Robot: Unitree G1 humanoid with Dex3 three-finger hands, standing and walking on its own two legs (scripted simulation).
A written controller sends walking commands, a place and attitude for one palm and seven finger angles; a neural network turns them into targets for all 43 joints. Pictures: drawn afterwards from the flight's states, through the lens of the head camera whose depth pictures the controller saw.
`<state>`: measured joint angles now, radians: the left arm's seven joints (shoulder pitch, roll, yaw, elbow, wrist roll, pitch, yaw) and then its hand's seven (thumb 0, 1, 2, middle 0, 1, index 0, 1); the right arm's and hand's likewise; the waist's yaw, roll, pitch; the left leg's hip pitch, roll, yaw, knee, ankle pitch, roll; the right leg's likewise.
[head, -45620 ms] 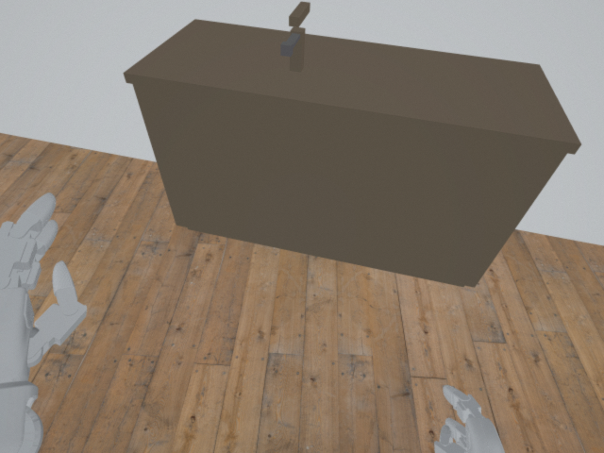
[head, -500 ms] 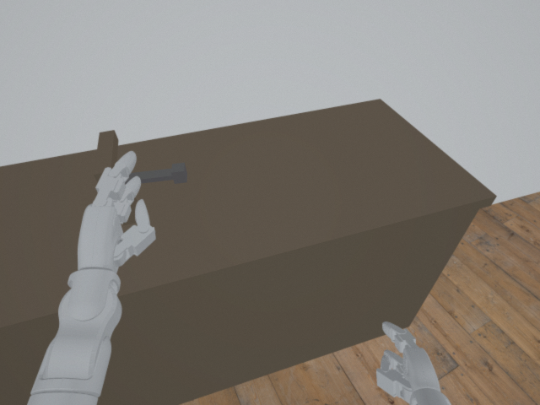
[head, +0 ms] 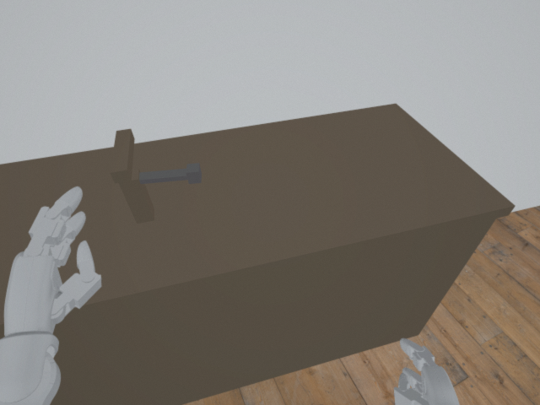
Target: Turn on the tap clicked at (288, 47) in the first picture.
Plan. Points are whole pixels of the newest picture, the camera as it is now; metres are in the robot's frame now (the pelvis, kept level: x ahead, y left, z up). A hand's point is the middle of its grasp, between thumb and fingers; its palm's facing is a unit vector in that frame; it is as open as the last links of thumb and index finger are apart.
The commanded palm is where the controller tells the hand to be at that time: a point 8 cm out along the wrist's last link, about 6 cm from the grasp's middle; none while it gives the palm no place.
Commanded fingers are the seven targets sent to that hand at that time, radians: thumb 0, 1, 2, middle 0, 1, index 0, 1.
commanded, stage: draw the hand back beside the body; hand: left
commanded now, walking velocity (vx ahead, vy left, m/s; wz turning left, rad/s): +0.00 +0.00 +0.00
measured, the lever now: (194, 173) +0.50 +0.21 +0.08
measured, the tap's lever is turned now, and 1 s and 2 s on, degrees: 82 82 82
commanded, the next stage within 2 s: step back with the hand held close in 0.30 s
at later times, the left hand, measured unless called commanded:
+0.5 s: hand (92, 280) +0.20 +0.23 +0.16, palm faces +0.40 -0.85 -0.35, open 7.4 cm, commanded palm +0.15 +0.27 +0.17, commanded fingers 0.00 0.90 0.90 -0.20 -0.30 -0.20 -0.30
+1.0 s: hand (49, 319) +0.16 +0.26 +0.15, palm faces +0.37 -0.82 -0.45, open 7.4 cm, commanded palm +0.10 +0.30 +0.17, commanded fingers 0.00 0.90 0.90 -0.20 -0.30 -0.20 -0.30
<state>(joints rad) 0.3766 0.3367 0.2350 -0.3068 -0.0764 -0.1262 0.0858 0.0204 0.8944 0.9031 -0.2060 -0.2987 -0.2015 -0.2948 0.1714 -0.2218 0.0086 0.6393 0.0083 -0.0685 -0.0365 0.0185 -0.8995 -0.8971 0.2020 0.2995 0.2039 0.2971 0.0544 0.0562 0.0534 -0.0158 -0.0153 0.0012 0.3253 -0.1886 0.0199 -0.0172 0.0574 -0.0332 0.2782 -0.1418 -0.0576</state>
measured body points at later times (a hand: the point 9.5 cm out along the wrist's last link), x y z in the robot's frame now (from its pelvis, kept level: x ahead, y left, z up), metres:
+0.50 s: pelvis +0.00 -0.01 +0.00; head -0.02 -0.03 +0.45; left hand +0.17 +0.27 +0.18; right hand +0.19 -0.22 -0.08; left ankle +0.00 +0.10 -0.75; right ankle +0.02 -0.08 -0.75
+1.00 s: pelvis -0.06 +0.02 -0.02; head -0.03 +0.03 +0.43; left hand +0.13 +0.31 +0.17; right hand +0.12 -0.22 -0.10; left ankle +0.00 +0.10 -0.75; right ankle +0.02 -0.08 -0.75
